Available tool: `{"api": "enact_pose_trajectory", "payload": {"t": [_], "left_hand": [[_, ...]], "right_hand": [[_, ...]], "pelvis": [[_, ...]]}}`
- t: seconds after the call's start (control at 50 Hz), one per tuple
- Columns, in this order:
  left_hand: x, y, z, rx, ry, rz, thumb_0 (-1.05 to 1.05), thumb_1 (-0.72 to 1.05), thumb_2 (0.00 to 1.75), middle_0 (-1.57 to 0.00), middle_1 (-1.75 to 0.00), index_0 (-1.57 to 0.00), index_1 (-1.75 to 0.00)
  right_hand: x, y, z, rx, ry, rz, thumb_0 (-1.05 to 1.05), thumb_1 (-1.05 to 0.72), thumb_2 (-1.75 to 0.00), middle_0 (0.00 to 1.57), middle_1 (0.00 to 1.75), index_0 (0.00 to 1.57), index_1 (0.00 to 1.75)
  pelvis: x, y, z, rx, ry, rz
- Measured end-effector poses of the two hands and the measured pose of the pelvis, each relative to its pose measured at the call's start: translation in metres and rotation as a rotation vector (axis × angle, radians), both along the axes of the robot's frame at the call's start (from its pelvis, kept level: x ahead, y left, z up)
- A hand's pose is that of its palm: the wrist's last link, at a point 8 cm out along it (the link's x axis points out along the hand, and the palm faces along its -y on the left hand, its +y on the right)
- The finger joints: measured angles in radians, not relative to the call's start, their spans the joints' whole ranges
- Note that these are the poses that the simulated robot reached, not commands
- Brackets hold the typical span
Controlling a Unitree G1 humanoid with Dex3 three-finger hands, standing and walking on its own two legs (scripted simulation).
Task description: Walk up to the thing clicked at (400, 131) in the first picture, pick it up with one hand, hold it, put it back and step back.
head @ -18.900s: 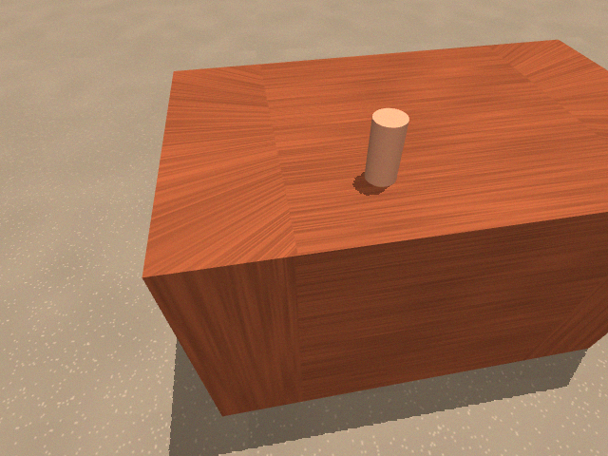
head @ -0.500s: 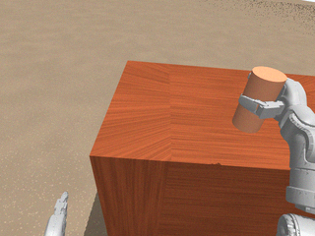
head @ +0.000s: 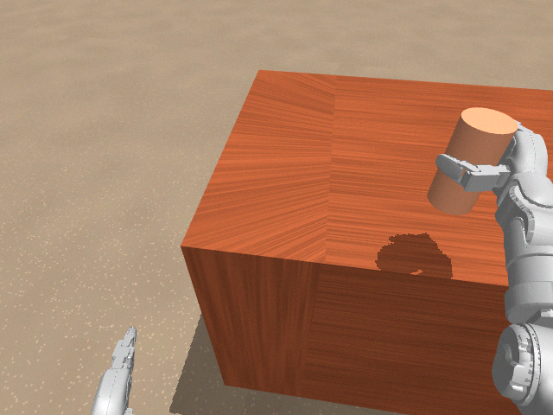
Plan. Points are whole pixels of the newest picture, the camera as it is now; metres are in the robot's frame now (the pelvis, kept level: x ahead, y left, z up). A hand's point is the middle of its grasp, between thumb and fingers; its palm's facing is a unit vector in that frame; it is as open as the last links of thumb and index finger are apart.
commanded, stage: crouch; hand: right
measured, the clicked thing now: (467, 164) +0.45 -0.21 +0.18
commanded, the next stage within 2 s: lower in 0.76 s
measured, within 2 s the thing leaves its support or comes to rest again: rests again in 1.66 s
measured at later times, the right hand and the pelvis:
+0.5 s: hand (459, 153) +0.51 -0.22 +0.16, palm faces +0.21 +0.98 +0.00, open 9.6 cm; pelvis +0.02 -0.01 +0.00, yaw +1 degrees
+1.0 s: hand (455, 160) +0.53 -0.23 +0.13, palm faces +0.19 +0.98 +0.01, open 9.6 cm; pelvis +0.04 -0.01 -0.01, yaw +1 degrees
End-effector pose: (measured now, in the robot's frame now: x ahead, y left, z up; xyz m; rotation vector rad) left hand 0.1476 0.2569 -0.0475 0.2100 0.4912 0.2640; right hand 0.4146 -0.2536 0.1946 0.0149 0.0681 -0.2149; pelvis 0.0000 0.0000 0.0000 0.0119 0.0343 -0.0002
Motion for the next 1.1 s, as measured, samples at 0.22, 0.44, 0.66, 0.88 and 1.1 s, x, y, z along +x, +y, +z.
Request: {"api": "enact_pose_trajectory", "payload": {"t": [0.22,0.44,0.66,0.88,1.1], "left_hand": [[-0.016,-0.015,-0.009,-0.022,0.084,-0.017,-0.01,-0.52,0.03,-0.06,-0.05,-0.06,-0.05],[-0.002,-0.007,-0.001,0.022,0.098,0.005,-0.01,-0.53,0.05,-0.06,-0.05,-0.06,-0.05],[0.016,-0.012,-0.007,-0.008,0.125,-0.002,-0.01,-0.53,0.05,-0.06,-0.05,-0.06,-0.05],[0.024,-0.005,-0.007,0.009,0.155,0.007,-0.01,-0.54,0.05,-0.06,-0.04,-0.05,-0.05],[0.017,-0.006,-0.007,0.014,0.164,0.01,-0.01,-0.55,0.06,-0.06,-0.04,-0.05,-0.05]], "right_hand": [[0.03,-0.015,-0.024,-0.023,0.009,-0.006,0.0,0.4,-1.15,0.74,1.1,0.77,1.11],[0.056,-0.014,-0.035,-0.008,-0.016,0.007,0.0,0.4,-1.16,0.73,1.1,0.77,1.11],[0.068,-0.023,-0.047,-0.024,-0.017,0.0,0.0,0.4,-1.16,0.73,1.1,0.77,1.11],[0.077,-0.025,-0.055,-0.011,-0.019,0.015,0.0,0.4,-1.15,0.74,1.1,0.77,1.11],[0.079,-0.025,-0.082,0.008,0.017,0.02,0.0,0.39,-1.15,0.73,1.1,0.76,1.11]], "pelvis": [[0.002,-0.006,-0.002,0.003,0.061,0.011],[0.016,-0.007,-0.004,0.01,0.106,0.015],[0.031,-0.008,-0.006,0.01,0.135,0.012],[0.039,-0.008,-0.008,0.012,0.153,0.012],[0.034,-0.009,-0.013,0.013,0.177,0.019]]}}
